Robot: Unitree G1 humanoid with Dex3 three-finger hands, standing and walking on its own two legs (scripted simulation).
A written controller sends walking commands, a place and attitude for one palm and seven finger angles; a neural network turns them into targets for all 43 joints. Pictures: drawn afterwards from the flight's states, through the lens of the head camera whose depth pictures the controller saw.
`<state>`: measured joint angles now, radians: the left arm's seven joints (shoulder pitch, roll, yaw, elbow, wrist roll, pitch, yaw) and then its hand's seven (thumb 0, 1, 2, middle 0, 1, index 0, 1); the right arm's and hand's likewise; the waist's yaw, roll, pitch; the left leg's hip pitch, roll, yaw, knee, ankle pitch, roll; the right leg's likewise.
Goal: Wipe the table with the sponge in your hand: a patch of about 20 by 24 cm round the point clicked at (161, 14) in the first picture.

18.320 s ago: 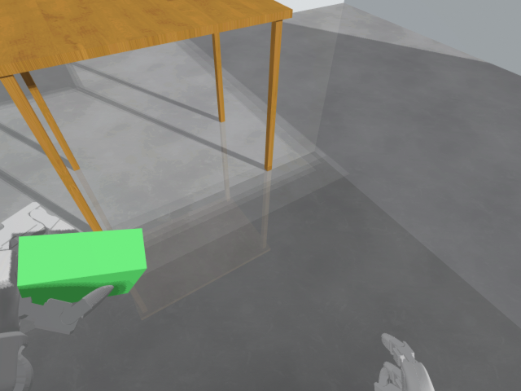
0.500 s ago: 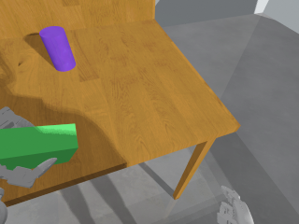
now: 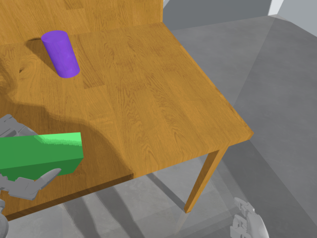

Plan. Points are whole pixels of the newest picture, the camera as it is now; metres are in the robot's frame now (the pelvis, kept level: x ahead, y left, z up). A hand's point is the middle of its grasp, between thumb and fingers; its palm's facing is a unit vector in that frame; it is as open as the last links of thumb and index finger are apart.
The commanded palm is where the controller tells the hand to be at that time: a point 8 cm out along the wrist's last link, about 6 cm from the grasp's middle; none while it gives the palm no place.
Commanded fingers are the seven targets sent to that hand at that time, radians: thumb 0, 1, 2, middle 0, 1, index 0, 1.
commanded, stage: shuffle to correct the standing spot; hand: left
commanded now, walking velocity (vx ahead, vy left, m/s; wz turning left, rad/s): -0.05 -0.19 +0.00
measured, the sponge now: (54, 157) +0.23 +0.22 +0.15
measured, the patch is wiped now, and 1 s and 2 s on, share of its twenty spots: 0.05 0.05 0.05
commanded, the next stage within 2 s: come to a stop and stand still in 0.34 s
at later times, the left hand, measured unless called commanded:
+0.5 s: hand (29, 157) +0.22 +0.24 +0.17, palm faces +0.39 -0.83 -0.40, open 9.2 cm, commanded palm +0.15 +0.28 +0.18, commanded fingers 0.00 0.10 1.30 -1.20 -1.60 -1.20 -1.60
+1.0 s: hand (0, 165) +0.20 +0.29 +0.17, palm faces +0.48 -0.82 -0.32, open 9.2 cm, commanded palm +0.14 +0.30 +0.18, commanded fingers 0.00 0.10 1.30 -1.20 -1.60 -1.20 -1.60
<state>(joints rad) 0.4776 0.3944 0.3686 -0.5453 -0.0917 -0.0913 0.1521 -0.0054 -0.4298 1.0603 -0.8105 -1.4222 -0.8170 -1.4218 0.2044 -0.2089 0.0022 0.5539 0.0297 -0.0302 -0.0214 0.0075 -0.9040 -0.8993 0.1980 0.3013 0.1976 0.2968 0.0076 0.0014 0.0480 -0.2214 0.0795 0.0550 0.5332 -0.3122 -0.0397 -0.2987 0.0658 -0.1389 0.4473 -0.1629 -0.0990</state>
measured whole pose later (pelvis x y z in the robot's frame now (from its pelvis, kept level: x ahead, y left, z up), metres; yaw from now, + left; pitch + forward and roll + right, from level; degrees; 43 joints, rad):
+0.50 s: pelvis +0.00 -0.01 +0.00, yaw +1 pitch +0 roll +0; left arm 0.44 0.42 0.35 -0.53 -0.10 -0.09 0.15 0.00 -0.43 1.06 -0.81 -1.43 -0.81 -1.43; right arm 0.22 -0.23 0.02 0.53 0.04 -0.02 -0.05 0.01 -0.90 -0.90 0.20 0.30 0.20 0.30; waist 0.02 0.01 0.05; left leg -0.23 0.08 0.04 0.53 -0.30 -0.04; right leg -0.30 0.07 -0.15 0.44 -0.16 -0.09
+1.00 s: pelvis -0.01 +0.02 +0.00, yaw +2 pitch +0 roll +0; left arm 0.36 0.41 0.35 -0.31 -0.12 -0.31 0.15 -0.01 -0.43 1.06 -0.81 -1.42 -0.82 -1.42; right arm 0.28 -0.28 0.01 0.65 0.01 -0.24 0.03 0.01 -0.90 -0.90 0.20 0.30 0.20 0.30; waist 0.05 -0.01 0.03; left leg -0.26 0.00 -0.02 0.55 -0.30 -0.01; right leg -0.34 0.01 -0.14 0.51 -0.18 -0.08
